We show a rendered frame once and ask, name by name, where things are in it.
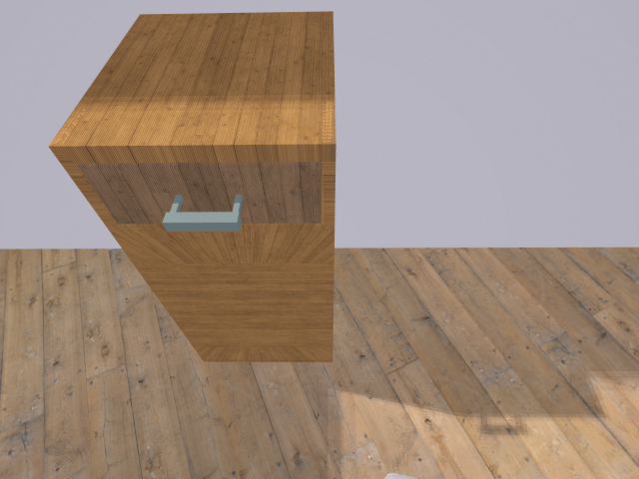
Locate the drawer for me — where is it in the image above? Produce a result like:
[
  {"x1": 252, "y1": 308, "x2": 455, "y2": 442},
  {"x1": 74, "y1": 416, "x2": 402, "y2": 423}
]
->
[{"x1": 79, "y1": 162, "x2": 321, "y2": 224}]

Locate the handle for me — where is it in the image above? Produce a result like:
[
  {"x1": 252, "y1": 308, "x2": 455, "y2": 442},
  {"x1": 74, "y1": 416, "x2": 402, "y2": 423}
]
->
[{"x1": 163, "y1": 195, "x2": 243, "y2": 232}]

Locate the cabinet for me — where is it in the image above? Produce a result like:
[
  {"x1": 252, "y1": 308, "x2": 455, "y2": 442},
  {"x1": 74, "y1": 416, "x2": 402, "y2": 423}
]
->
[{"x1": 49, "y1": 11, "x2": 336, "y2": 362}]

